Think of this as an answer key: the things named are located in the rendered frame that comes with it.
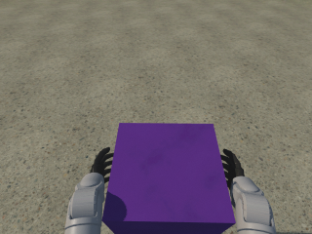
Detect right robot forearm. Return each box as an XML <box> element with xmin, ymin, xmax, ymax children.
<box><xmin>230</xmin><ymin>175</ymin><xmax>277</xmax><ymax>234</ymax></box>

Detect carton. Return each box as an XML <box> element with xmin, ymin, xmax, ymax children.
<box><xmin>102</xmin><ymin>123</ymin><xmax>236</xmax><ymax>234</ymax></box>

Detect left robot forearm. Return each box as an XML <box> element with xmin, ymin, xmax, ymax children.
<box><xmin>64</xmin><ymin>173</ymin><xmax>105</xmax><ymax>234</ymax></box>

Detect left robot hand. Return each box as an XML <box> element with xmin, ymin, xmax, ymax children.
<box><xmin>90</xmin><ymin>147</ymin><xmax>114</xmax><ymax>183</ymax></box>

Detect right robot hand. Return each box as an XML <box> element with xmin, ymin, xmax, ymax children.
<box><xmin>220</xmin><ymin>148</ymin><xmax>245</xmax><ymax>190</ymax></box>

